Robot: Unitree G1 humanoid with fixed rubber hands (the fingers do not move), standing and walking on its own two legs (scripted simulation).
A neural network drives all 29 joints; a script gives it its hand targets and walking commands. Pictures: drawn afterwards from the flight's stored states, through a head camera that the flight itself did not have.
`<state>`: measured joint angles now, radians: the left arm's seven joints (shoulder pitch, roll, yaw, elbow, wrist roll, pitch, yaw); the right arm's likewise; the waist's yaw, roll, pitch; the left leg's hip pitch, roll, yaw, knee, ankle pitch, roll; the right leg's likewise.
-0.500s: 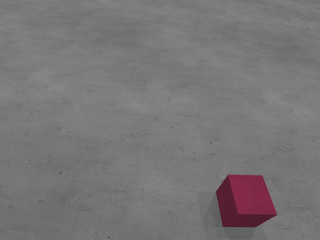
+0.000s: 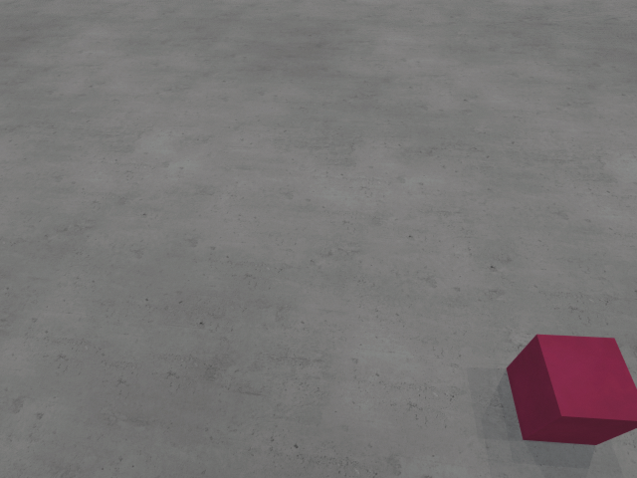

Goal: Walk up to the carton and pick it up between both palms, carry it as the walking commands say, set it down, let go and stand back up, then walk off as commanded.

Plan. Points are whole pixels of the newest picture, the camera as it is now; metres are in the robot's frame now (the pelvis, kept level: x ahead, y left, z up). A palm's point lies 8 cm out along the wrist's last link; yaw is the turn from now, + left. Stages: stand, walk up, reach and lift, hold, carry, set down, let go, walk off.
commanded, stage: walk off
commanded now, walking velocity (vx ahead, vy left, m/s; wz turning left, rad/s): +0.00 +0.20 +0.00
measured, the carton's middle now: (567, 390) +0.47 -0.62 -0.65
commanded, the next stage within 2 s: stand in 1.02 s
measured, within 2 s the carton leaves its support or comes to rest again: neither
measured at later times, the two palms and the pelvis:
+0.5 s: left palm out of the picture +0.02 +0.33 -0.12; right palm out of the picture +0.01 -0.13 -0.16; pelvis -0.02 +0.09 +0.00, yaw -2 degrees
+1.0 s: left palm out of the picture -0.02 +0.48 -0.16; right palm out of the picture +0.02 -0.03 -0.12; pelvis -0.05 +0.22 +0.00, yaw -2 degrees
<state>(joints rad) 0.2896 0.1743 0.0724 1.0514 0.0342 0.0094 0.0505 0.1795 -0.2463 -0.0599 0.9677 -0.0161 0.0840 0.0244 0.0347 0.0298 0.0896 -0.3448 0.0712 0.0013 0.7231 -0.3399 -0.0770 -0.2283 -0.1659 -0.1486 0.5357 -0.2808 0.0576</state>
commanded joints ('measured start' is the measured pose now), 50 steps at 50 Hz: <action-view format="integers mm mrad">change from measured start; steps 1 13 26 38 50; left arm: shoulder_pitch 43 4 -30 -20 -12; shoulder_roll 208 100 155 258 161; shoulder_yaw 47 9 -2 55 21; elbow -49 -56 -51 -46 -49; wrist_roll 10 -17 -9 1 -14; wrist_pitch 19 41 -15 6 52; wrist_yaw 1 15 13 1 11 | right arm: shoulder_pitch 146 26 41 62 -8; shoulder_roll -91 -55 -84 -66 -73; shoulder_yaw -29 12 -22 -11 9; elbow -1 -46 -39 -36 -59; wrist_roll -19 -12 -16 -5 -9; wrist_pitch -27 -46 -16 -26 -45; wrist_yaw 0 -51 -16 3 -45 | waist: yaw -55 -37 -31 -27 -42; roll -146 175 -196 -332 210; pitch -112 -71 6 -103 -66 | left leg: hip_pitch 269 121 -204 129 112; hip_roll -20 182 -71 -12 173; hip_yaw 79 -123 -102 74 -107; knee -392 -392 407 -232 -419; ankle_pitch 138 347 20 17 289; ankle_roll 41 285 53 27 272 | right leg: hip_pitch -75 -197 37 40 -244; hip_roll -106 81 -171 -161 88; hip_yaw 86 54 191 132 69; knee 72 368 -260 -100 531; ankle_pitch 313 -288 382 465 -228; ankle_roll -108 -68 -172 -147 -59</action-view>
